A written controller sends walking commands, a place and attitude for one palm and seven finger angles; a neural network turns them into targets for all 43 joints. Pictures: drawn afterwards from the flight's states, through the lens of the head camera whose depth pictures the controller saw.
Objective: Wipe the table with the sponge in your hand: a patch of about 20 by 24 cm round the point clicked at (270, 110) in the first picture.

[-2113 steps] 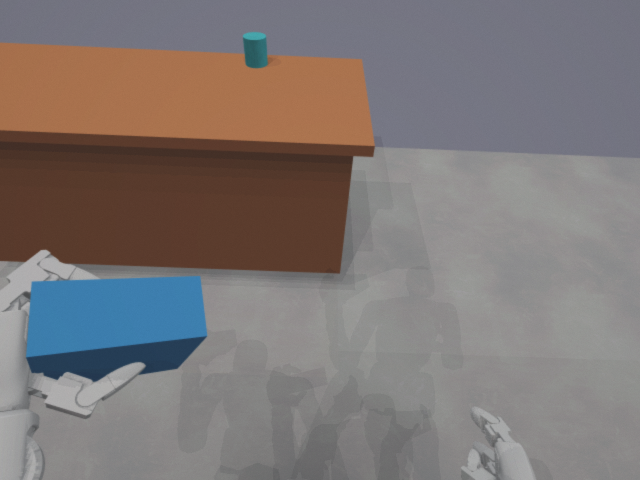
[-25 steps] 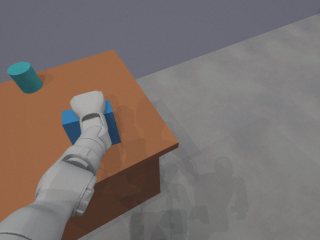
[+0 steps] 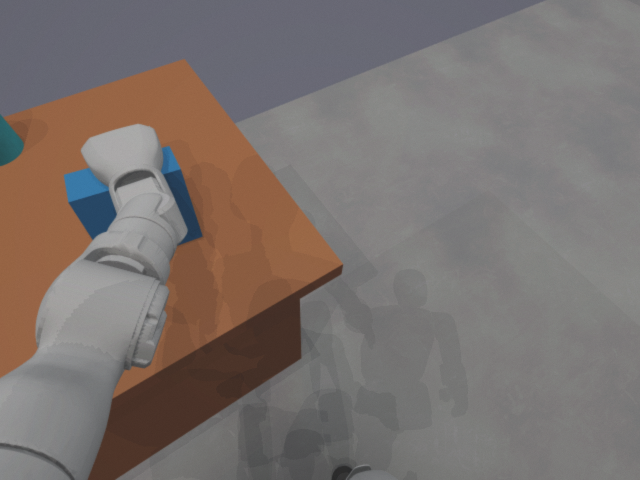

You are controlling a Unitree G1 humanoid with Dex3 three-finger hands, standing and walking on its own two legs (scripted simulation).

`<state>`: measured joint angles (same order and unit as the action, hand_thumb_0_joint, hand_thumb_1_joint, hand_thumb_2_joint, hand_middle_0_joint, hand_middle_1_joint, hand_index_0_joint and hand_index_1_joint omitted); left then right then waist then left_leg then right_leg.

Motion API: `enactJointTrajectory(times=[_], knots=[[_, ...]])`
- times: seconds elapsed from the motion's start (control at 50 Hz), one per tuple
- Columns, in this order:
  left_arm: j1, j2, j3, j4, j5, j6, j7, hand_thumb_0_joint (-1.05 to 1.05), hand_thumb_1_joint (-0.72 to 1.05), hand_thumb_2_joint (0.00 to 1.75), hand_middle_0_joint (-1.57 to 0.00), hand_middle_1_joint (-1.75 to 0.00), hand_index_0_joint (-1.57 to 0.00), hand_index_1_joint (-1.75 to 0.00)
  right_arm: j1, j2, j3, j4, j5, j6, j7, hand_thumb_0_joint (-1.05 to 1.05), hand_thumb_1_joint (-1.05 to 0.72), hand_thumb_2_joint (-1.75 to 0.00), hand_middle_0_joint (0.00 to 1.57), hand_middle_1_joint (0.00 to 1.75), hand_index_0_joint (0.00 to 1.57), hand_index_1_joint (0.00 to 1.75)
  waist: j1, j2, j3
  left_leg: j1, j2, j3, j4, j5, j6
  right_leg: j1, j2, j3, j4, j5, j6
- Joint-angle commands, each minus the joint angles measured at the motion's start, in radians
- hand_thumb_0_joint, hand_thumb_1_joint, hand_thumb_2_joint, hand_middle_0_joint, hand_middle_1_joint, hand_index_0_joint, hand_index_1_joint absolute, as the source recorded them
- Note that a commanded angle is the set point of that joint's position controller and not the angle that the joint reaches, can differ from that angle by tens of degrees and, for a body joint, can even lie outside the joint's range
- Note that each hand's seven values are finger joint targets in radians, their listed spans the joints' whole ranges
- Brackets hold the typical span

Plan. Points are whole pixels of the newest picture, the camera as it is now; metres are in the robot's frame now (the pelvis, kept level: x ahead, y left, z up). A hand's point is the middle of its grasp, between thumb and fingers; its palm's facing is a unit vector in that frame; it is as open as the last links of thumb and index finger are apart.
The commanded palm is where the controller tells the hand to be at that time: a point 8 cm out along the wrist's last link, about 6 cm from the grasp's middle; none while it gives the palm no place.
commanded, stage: wipe forward along the third lane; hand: left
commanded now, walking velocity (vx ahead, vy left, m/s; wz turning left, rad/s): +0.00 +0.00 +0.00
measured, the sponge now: (145, 219) +0.49 +0.20 -0.01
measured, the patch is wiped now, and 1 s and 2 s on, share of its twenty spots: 0.80 0.85 0.90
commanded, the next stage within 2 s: wipe back along the third lane in 0.50 s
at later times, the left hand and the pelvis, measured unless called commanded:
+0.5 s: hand (131, 168) +0.54 +0.21 +0.04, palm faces -0.10 -0.02 -1.00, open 10.2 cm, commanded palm +0.54 +0.21 +0.08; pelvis +0.01 +0.01 -0.01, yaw +0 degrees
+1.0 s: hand (119, 168) +0.54 +0.23 +0.04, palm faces -0.08 +0.00 -1.00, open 10.2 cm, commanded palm +0.52 +0.20 +0.08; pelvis +0.04 +0.02 +0.00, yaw +0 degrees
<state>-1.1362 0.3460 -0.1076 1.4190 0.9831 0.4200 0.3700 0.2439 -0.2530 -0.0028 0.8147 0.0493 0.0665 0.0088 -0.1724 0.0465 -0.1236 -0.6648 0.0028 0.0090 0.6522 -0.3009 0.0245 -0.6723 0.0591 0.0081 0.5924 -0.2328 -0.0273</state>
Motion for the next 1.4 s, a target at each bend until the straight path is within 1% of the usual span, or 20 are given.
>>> enactJointTrajectory(times=[0.0,0.08,0.14,0.22,0.26,0.32,0.46,0.58,0.66,0.72,0.8,0.86,0.9,0.92,0.98,1.04,1.14,1.2,1.36,1.38], knots=[[-0.416,0.221,-0.023,-0.120,0.065,0.017,0.024,0.00,0.10,1.30,-1.20,-1.60,-1.20,-1.60,0.101,-0.168,-0.050,-0.065,-0.010,-0.012,0.003,0.00,-0.90,-0.90,0.20,0.30,0.20,0.30,-0.013,-0.012,-0.399,0.149,0.007,-0.009,-0.045,0.184,0.026,0.246,-0.016,0.003,-0.042,0.234,0.000],[-0.411,0.184,-0.037,-0.119,0.050,0.009,0.016,0.00,0.10,1.30,-1.20,-1.60,-1.20,-1.60,0.117,-0.166,-0.055,-0.063,-0.013,-0.005,0.007,0.00,-0.90,-0.90,0.20,0.30,0.20,0.30,-0.025,-0.017,-0.412,0.158,0.011,-0.015,-0.026,0.236,0.024,0.239,-0.012,-0.004,-0.030,0.291,-0.001],[-0.418,0.209,-0.010,-0.142,0.047,0.001,0.020,0.00,0.10,1.30,-1.20,-1.60,-1.20,-1.60,0.133,-0.169,-0.060,-0.061,-0.017,0.002,0.010,0.00,-0.90,-0.90,0.20,0.30,0.20,0.30,-0.020,-0.006,-0.446,0.169,0.014,-0.017,-0.011,0.289,0.022,0.254,-0.013,-0.003,-0.014,0.350,-0.003],[-0.430,0.153,-0.043,-0.150,0.061,0.001,0.025,0.00,0.10,1.30,-1.20,-1.60,-1.20,-1.60,0.139,-0.166,-0.066,-0.051,-0.025,0.010,0.019,0.00,-0.90,-0.90,0.20,0.30,0.20,0.30,-0.031,0.014,-0.421,0.195,0.018,-0.023,-0.003,0.337,0.019,0.216,-0.007,-0.015,-0.010,0.370,-0.008],[-0.410,0.230,0.000,-0.129,0.080,0.007,0.030,0.00,0.10,1.30,-1.20,-1.60,-1.20,-1.60,0.154,-0.176,-0.063,-0.051,-0.026,0.019,0.020,0.00,-0.90,-0.90,0.20,0.30,0.20,0.30,-0.021,-0.004,-0.426,0.177,0.016,-0.029,0.004,0.336,0.017,0.220,-0.005,-0.015,-0.002,0.364,-0.010],[-0.461,0.202,-0.017,-0.116,0.074,0.016,0.038,0.00,0.10,1.30,-1.20,-1.60,-1.20,-1.60,0.149,-0.175,-0.063,-0.042,-0.030,0.021,0.020,0.00,-0.90,-0.90,0.20,0.30,0.20,0.30,-0.044,0.003,-0.396,0.164,0.019,-0.028,0.005,0.320,0.018,0.191,-0.007,-0.020,-0.002,0.349,-0.009],[-0.557,0.348,0.027,-0.057,0.106,0.041,0.033,0.00,0.10,1.30,-1.20,-1.60,-1.20,-1.60,0.171,-0.193,-0.045,-0.047,-0.032,0.029,0.011,0.00,-0.90,-0.90,0.20,0.30,0.20,0.30,-0.071,0.013,-0.407,0.107,0.013,-0.031,0.025,0.268,0.026,0.182,-0.011,-0.012,0.010,0.304,-0.004],[-0.607,0.343,-0.008,-0.040,0.118,0.048,-0.015,0.00,0.10,1.30,-1.20,-1.60,-1.20,-1.60,0.202,-0.195,-0.043,-0.063,-0.029,0.042,0.009,0.00,-0.90,-0.90,0.20,0.30,0.20,0.30,-0.091,0.052,-0.452,0.135,0.020,-0.047,0.039,0.279,0.026,0.150,-0.003,-0.022,0.015,0.261,-0.005],[-0.512,0.265,-0.030,-0.099,0.058,0.006,-0.061,0.00,0.10,1.30,-1.20,-1.60,-1.20,-1.60,0.212,-0.182,-0.053,-0.078,-0.022,0.040,0.012,0.00,-0.90,-0.90,0.20,0.30,0.20,0.30,-0.059,0.071,-0.535,0.206,0.029,-0.054,0.042,0.334,0.021,0.176,0.004,-0.027,0.011,0.290,-0.004],[-0.464,0.211,-0.057,-0.123,0.055,-0.025,-0.082,0.00,0.10,1.30,-1.20,-1.60,-1.20,-1.60,0.218,-0.178,-0.057,-0.066,-0.022,0.047,0.011,0.00,-0.90,-0.90,0.20,0.30,0.20,0.30,-0.061,0.051,-0.502,0.210,0.031,-0.055,0.032,0.331,0.020,0.181,0.009,-0.026,-0.002,0.295,-0.006],[-0.379,0.206,-0.026,-0.148,0.029,-0.043,-0.064,0.00,0.10,1.30,-1.20,-1.60,-1.20,-1.60,0.211,-0.170,-0.060,-0.056,-0.020,0.049,0.016,0.00,-0.90,-0.90,0.20,0.30,0.20,0.30,-0.023,0.063,-0.458,0.212,0.031,-0.046,0.011,0.337,0.017,0.194,0.012,-0.030,-0.017,0.299,-0.011],[-0.294,0.110,-0.063,-0.155,0.003,-0.044,-0.052,0.00,0.10,1.30,-1.20,-1.60,-1.20,-1.60,0.194,-0.159,-0.066,-0.049,-0.020,0.047,0.027,0.00,-0.90,-0.90,0.20,0.30,0.20,0.30,-0.007,0.050,-0.431,0.238,0.033,-0.042,0.004,0.384,0.011,0.204,0.013,-0.035,-0.024,0.343,-0.011],[-0.263,0.075,-0.084,-0.176,0.003,-0.042,-0.049,0.00,0.10,1.30,-1.20,-1.60,-1.20,-1.60,0.182,-0.157,-0.067,-0.045,-0.020,0.050,0.034,0.00,-0.90,-0.90,0.20,0.30,0.20,0.30,-0.001,0.043,-0.419,0.254,0.032,-0.040,-0.005,0.403,0.010,0.217,0.014,-0.035,-0.032,0.366,-0.014],[-0.261,0.101,-0.057,-0.182,0.007,-0.041,-0.044,0.00,0.10,1.30,-1.20,-1.60,-1.20,-1.60,0.177,-0.160,-0.072,-0.038,-0.019,0.054,0.035,0.00,-0.90,-0.90,0.20,0.30,0.20,0.30,0.006,0.047,-0.421,0.268,0.035,-0.044,-0.008,0.435,0.005,0.225,0.012,-0.035,-0.026,0.379,-0.017],[-0.203,0.023,-0.098,-0.185,-0.004,-0.031,-0.040,0.00,0.10,1.30,-1.20,-1.60,-1.20,-1.60,0.152,-0.151,-0.072,-0.038,-0.020,0.063,0.045,0.00,-0.90,-0.90,0.20,0.30,0.20,0.30,0.018,0.025,-0.382,0.282,0.034,-0.043,-0.016,0.482,0.001,0.232,0.012,-0.045,-0.032,0.412,-0.017],[-0.190,0.026,-0.081,-0.222,-0.018,-0.029,-0.032,0.00,0.10,1.30,-1.20,-1.60,-1.20,-1.60,0.123,-0.150,-0.074,-0.039,-0.019,0.071,0.047,0.00,-0.90,-0.90,0.20,0.30,0.20,0.30,0.030,0.017,-0.396,0.308,0.034,-0.040,-0.022,0.535,-0.001,0.269,0.003,-0.040,-0.027,0.466,-0.016],[-0.106,-0.054,-0.116,-0.251,-0.026,-0.023,-0.032,0.00,0.10,1.30,-1.20,-1.60,-1.20,-1.60,0.070,-0.140,-0.076,-0.049,-0.019,0.089,0.052,0.00,-0.90,-0.90,0.20,0.30,0.20,0.30,0.052,-0.024,-0.397,0.358,0.038,-0.045,-0.025,0.628,-0.011,0.293,-0.003,-0.045,-0.026,0.504,-0.014],[-0.102,-0.078,-0.132,-0.280,-0.030,-0.009,-0.026,0.00,0.10,1.30,-1.20,-1.60,-1.20,-1.60,0.032,-0.136,-0.071,-0.062,-0.018,0.104,0.049,0.00,-0.90,-0.90,0.20,0.30,0.20,0.30,0.055,-0.060,-0.383,0.340,0.027,-0.028,-0.037,0.585,-0.003,0.338,-0.009,-0.040,-0.035,0.535,-0.013],[-0.045,-0.146,-0.177,-0.355,-0.014,0.019,-0.020,0.00,0.10,1.30,-1.20,-1.60,-1.20,-1.60,-0.051,-0.118,-0.067,-0.083,-0.019,0.138,0.042,0.00,-0.90,-0.90,0.20,0.30,0.20,0.30,0.080,-0.033,-0.379,0.383,0.019,-0.024,-0.044,0.619,-0.007,0.366,-0.019,-0.042,-0.036,0.557,-0.022],[-0.030,-0.122,-0.156,-0.350,-0.013,0.025,-0.018,0.00,0.10,1.30,-1.20,-1.60,-1.20,-1.60,-0.059,-0.120,-0.066,-0.082,-0.020,0.143,0.041,0.00,-0.90,-0.90,0.20,0.30,0.20,0.30,0.086,-0.049,-0.371,0.374,0.017,-0.020,-0.049,0.594,-0.006,0.379,-0.021,-0.040,-0.040,0.556,-0.023]])
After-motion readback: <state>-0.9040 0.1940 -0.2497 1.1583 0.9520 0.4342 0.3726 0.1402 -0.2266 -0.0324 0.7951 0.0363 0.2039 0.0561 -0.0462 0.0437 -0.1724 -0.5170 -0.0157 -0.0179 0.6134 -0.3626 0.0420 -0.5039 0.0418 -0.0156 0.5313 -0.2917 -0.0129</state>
